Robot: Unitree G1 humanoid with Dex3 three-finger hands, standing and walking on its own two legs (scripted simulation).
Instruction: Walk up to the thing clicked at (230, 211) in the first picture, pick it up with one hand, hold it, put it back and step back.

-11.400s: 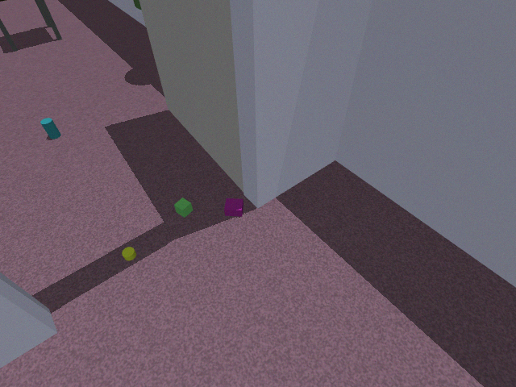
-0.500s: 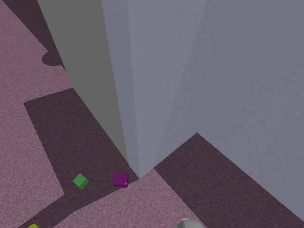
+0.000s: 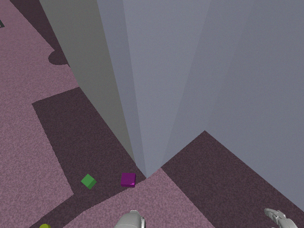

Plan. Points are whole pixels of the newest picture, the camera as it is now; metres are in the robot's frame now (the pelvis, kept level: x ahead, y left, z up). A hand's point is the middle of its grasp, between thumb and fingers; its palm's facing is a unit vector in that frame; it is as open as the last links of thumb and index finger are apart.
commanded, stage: walk up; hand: left
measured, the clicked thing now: (128, 179) +0.47 +0.22 -0.73
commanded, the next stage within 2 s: none
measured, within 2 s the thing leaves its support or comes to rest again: neither
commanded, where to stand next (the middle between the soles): +0.08 -0.01 m, yaw -2 degrees
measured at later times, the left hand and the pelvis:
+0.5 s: hand out of the picture -0.05 +0.26 -0.14, palm faces -0.08 -0.90 -0.43, open 7.4 cm; pelvis -0.10 -0.01 -0.01, yaw -5 degrees
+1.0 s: hand out of the picture -0.03 +0.25 -0.14, palm faces -0.01 -0.93 -0.38, open 7.4 cm; pelvis -0.11 -0.03 +0.00, yaw +0 degrees
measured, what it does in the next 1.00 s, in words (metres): walks backwards: left foot, then right foot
